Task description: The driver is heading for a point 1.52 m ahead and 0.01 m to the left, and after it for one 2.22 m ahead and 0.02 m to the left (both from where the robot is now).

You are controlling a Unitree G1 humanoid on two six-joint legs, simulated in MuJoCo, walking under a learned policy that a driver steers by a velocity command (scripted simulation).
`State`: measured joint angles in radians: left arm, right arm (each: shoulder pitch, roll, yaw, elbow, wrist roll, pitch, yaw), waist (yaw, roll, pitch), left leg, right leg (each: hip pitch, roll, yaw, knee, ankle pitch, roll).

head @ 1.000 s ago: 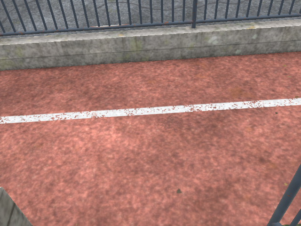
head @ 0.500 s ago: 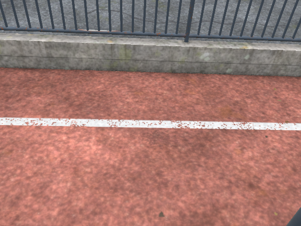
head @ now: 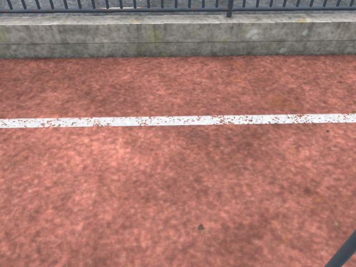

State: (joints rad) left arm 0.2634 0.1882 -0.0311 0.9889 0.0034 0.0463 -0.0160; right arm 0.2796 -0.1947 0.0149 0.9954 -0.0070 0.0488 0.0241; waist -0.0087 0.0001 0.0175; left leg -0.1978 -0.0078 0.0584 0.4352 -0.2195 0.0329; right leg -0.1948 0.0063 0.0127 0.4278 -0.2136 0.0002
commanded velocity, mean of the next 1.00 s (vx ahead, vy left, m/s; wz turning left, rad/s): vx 0.23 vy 0.00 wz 0.00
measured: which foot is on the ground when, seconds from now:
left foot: down 0.00-0.62, up 0.64-0.86, down 0.88-0.92, up 0.94-1.00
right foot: down 0.00-1.00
